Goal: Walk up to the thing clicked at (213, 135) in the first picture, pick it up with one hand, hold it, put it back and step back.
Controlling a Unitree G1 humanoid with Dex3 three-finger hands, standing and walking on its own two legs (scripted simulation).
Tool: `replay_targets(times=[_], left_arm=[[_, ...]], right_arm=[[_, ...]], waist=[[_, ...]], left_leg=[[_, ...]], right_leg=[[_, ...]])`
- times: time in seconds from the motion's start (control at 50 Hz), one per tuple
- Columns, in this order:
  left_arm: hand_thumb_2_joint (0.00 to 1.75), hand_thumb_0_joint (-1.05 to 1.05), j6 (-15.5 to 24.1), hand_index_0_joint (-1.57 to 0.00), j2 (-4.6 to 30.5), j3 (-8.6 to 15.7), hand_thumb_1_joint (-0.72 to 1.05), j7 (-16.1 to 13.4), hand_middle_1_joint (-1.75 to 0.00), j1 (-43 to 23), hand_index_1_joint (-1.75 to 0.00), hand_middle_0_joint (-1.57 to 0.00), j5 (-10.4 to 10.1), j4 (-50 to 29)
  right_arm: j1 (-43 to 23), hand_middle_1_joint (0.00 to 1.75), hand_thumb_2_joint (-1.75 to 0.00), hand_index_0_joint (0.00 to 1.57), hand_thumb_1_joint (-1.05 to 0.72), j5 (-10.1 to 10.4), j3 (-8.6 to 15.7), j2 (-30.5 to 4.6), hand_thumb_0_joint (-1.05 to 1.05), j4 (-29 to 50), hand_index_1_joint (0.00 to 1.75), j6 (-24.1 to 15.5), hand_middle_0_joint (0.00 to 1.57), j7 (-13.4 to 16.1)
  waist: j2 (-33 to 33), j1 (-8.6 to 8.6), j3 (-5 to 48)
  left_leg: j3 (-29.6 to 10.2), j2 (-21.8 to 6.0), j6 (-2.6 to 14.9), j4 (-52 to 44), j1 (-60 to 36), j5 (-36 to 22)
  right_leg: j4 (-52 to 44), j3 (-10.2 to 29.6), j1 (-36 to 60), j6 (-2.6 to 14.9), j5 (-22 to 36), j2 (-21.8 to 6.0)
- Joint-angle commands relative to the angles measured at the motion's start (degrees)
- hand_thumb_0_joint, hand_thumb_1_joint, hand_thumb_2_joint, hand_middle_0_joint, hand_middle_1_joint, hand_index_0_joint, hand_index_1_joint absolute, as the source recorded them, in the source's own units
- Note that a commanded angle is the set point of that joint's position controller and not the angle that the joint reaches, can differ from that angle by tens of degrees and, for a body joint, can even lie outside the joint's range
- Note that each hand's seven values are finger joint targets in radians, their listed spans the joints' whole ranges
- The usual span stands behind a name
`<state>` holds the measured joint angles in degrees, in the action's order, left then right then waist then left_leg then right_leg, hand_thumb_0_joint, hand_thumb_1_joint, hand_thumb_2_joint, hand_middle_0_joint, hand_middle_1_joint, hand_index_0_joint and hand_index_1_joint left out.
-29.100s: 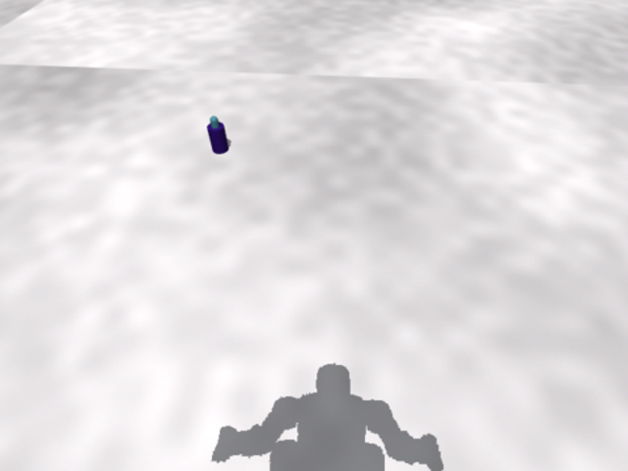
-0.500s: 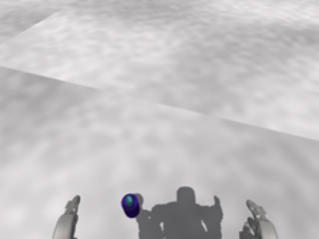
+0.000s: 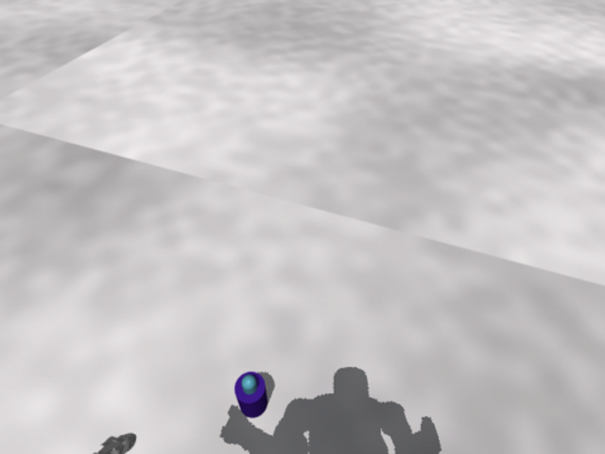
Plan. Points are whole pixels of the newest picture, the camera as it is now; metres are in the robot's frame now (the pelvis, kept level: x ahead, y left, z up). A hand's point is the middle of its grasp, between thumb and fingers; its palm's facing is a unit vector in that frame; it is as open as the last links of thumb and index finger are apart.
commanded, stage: stand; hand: left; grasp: from the side
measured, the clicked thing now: (251, 392) +0.41 +0.17 -0.65
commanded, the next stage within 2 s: step back in 1.90 s
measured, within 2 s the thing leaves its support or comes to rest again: neither
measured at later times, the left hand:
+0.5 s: hand out of the picture +0.02 +0.25 -0.13, palm faces +0.00 -0.94 -0.35, open 7.4 cm
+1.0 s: hand out of the picture +0.06 +0.23 -0.13, palm faces -0.02 -0.94 -0.34, open 7.4 cm
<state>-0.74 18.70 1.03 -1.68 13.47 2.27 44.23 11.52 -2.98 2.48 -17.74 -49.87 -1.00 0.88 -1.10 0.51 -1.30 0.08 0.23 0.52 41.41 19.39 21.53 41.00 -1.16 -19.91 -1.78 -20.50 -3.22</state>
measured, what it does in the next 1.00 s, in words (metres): stands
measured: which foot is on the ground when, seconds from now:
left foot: down 0.00-1.00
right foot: down 0.00-1.00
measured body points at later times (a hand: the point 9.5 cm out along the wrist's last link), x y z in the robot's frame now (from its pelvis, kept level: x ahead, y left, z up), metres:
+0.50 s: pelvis -0.01 +0.00 +0.03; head -0.02 +0.00 +0.48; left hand +0.02 +0.30 -0.11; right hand +0.05 -0.28 -0.11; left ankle +0.01 +0.12 -0.72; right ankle +0.01 -0.14 -0.72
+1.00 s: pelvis +0.00 -0.01 +0.03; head +0.00 -0.02 +0.48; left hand +0.06 +0.28 -0.10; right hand +0.06 -0.31 -0.11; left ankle +0.01 +0.12 -0.72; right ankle +0.01 -0.14 -0.72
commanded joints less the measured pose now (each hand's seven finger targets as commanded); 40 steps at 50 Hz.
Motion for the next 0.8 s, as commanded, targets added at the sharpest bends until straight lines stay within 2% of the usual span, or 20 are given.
replay_targets(times=[0.0, 0.04, 0.06, 0.08, 0.12, 0.14, 0.2, 0.26, 0.32, 0.34, 0.4, 0.5, 0.56, 0.62, 0.74, 0.78], left_arm=[[0.90, 0.00, 2.7, -0.20, 8.1, 2.4, 0.90, -0.4, -0.30, -3.3, -0.30, -0.20, -0.3, 0.2], [0.90, 0.00, 2.6, -0.20, 8.5, 2.2, 0.90, -0.3, -0.30, -3.3, -0.30, -0.20, -0.4, 3.1], [0.90, 0.00, 2.6, -0.20, 8.9, 2.1, 0.90, -0.3, -0.30, -3.3, -0.30, -0.20, -0.3, 4.5], [0.90, 0.00, 2.7, -0.20, 9.2, 2.2, 0.90, -0.3, -0.30, -3.4, -0.30, -0.20, -0.4, 5.7], [0.90, 0.00, 2.7, -0.20, 9.7, 2.0, 0.90, -0.3, -0.30, -4.2, -0.30, -0.20, -0.5, 7.8], [0.90, 0.00, 2.7, -0.20, 9.7, 1.8, 0.90, -0.2, -0.30, -4.3, -0.30, -0.20, -0.7, 8.8], [0.90, 0.00, 2.4, -0.20, 9.8, 1.6, 0.90, -0.2, -0.30, -4.5, -0.30, -0.20, -0.8, 11.5], [0.90, 0.00, 2.2, -0.20, 10.0, 1.3, 0.90, -0.1, -0.30, -4.2, -0.30, -0.20, -0.7, 13.9], [0.90, 0.00, 2.5, -0.20, 10.8, 1.3, 0.90, 0.0, -0.30, -4.4, -0.30, -0.20, -0.6, 15.4], [0.90, 0.00, 2.5, -0.20, 10.6, 1.2, 0.90, 0.0, -0.30, -4.5, -0.30, -0.20, -0.6, 15.8], [0.90, 0.00, 2.6, -0.20, 10.5, 1.0, 0.90, -0.1, -0.30, -4.8, -0.30, -0.20, -0.6, 16.9], [0.90, 0.00, 2.3, -0.20, 10.7, 1.0, 0.90, 0.2, -0.30, -5.1, -0.30, -0.20, -0.7, 17.9], [0.90, 0.00, 2.7, -0.20, 10.8, 1.0, 0.90, 0.1, -0.30, -5.6, -0.30, -0.20, -0.6, 18.2], [0.90, 0.00, 2.6, -0.20, 11.6, 1.1, 0.90, 0.0, -0.30, -6.3, -0.30, -0.20, -0.8, 18.5], [0.90, 0.00, 2.9, -0.20, 11.0, 1.0, 0.90, 0.1, -0.30, -6.6, -0.30, -0.20, -1.1, 19.0], [0.90, 0.00, 2.9, -0.20, 11.6, 1.1, 0.90, 0.1, -0.30, -7.3, -0.30, -0.20, -1.1, 19.0]], right_arm=[[-3.3, 0.30, -0.90, 0.20, -0.90, 0.2, 1.9, -8.9, 0.00, 1.8, 0.30, -1.5, 0.20, 0.3], [-3.5, 0.30, -0.90, 0.20, -0.90, 0.4, 1.9, -9.8, 0.00, -0.1, 0.30, -1.2, 0.20, 0.4], [-3.9, 0.30, -0.90, 0.20, -0.90, 0.6, 1.7, -9.6, 0.00, -1.0, 0.30, -0.9, 0.20, 0.3], [-3.5, 0.30, -0.90, 0.20, -0.90, 0.6, 1.7, -9.9, 0.00, -1.9, 0.30, -0.9, 0.20, 0.4], [-2.8, 0.30, -0.90, 0.20, -0.90, 0.9, 1.6, -10.3, 0.00, -3.9, 0.30, -0.6, 0.20, 0.3], [-2.9, 0.30, -0.90, 0.20, -0.90, 1.0, 1.5, -10.6, 0.00, -4.6, 0.30, -0.7, 0.20, 0.3], [-3.1, 0.30, -0.90, 0.20, -0.90, 1.1, 1.4, -11.3, 0.00, -6.5, 0.30, -0.7, 0.20, 0.4], [-4.3, 0.30, -0.90, 0.20, -0.90, 1.2, 1.4, -11.7, 0.00, -7.8, 0.30, -0.4, 0.20, 0.4], [-3.8, 0.30, -0.90, 0.20, -0.90, 1.4, 1.3, -11.2, 0.00, -9.0, 0.30, -0.1, 0.20, 0.2], [-3.8, 0.30, -0.90, 0.20, -0.90, 1.4, 1.3, -11.1, 0.00, -9.3, 0.30, -0.2, 0.20, 0.1], [-3.9, 0.30, -0.90, 0.20, -0.90, 1.5, 1.1, -10.9, 0.00, -10.3, 0.30, -0.2, 0.20, 0.1], [-4.2, 0.30, -0.90, 0.20, -0.90, 1.5, 1.0, -11.5, 0.00, -10.9, 0.30, 0.0, 0.20, 0.0], [-4.6, 0.30, -0.90, 0.20, -0.90, 1.7, 0.7, -10.9, 0.00, -11.1, 0.30, -0.1, 0.20, -0.2], [-4.5, 0.30, -0.90, 0.20, -0.90, 1.7, 0.6, -11.0, 0.00, -11.6, 0.30, 0.1, 0.20, -0.2], [-5.3, 0.30, -0.90, 0.20, -0.90, 2.0, 0.3, -11.3, 0.00, -12.1, 0.30, -0.2, 0.20, 0.0], [-4.9, 0.30, -0.90, 0.20, -0.90, 1.9, 0.2, -11.5, 0.00, -12.3, 0.30, -0.2, 0.20, 0.0]], waist=[[3.7, 0.54, 4.1], [4.3, 0.57, 2.6], [2.8, 0.55, 1.4], [1.9, 0.43, 2.6], [1.7, 0.11, 0.8], [1.7, 0.00, 1.4], [3.5, 0.12, 1.4], [3.1, 0.50, -1.2], [0.9, 0.35, -1.7], [0.9, 0.05, -0.9], [1.3, 0.03, -1.7], [2.1, -0.01, -2.4], [0.8, -0.16, -0.8], [-0.4, -0.38, -1.6], [0.8, -0.13, 1.0], [0.1, -0.29, 1.2]], left_leg=[[-7.2, -4.9, 2.12, -14.3, -3.1, -13.6], [-7.4, -5.1, 1.86, -17.5, -2.9, -9.4], [-7.3, -4.9, 1.65, -18.0, -2.5, -9.1], [-6.9, -4.8, 1.54, -17.8, -4.7, -10.9], [-7.0, -4.8, 1.33, -19.9, -4.0, -9.2], [-7.0, -5.1, 1.23, -20.7, -6.0, -10.6], [-7.7, -5.8, 1.13, -23.7, -6.9, -10.0], [-8.2, -5.9, 0.93, -26.3, -5.8, -4.6], [-7.4, -5.3, 0.88, -25.9, -5.8, -4.9], [-7.0, -5.3, 0.84, -25.5, -7.8, -6.9], [-6.9, -5.5, 0.80, -25.5, -7.7, -7.9], [-7.2, -5.5, 0.55, -27.1, -6.3, -3.0], [-6.3, -5.5, 0.65, -25.3, -8.8, -8.4], [-5.9, -5.2, 0.57, -25.1, -9.2, -8.4], [-5.5, -6.2, 0.71, -24.6, -11.2, -14.6], [-5.3, -6.0, 0.54, -25.3, -10.4, -14.4]], right_leg=[[-10.0, 3.0, 6.8, 3.76, 12.1, -2.1], [-12.9, 3.2, 8.4, 3.49, 9.7, -2.2], [-14.1, 3.4, 9.2, 3.61, 9.2, -2.5], [-14.9, 3.8, 10.3, 3.51, 11.0, -3.1], [-16.9, 3.8, 11.1, 3.30, 9.0, -3.3], [-17.3, 3.9, 11.1, 3.25, 10.0, -3.4], [-18.2, 3.2, 12.9, 2.75, 11.2, -3.3], [-19.3, 2.8, 12.1, 2.35, 8.5, -3.0], [-21.4, 3.6, 12.2, 2.36, 6.5, -3.5], [-21.8, 3.9, 11.5, 2.44, 6.9, -3.7], [-22.5, 4.0, 11.9, 2.28, 7.7, -4.0], [-23.1, 3.9, 11.0, 2.18, 4.6, -3.4], [-23.8, 4.3, 11.3, 2.30, 6.9, -4.2], [-25.1, 5.0, 10.1, 2.22, 4.3, -4.3], [-24.1, 4.8, 13.1, 2.41, 13.4, -4.7], [-24.3, 4.6, 14.0, 2.35, 12.4, -4.4]])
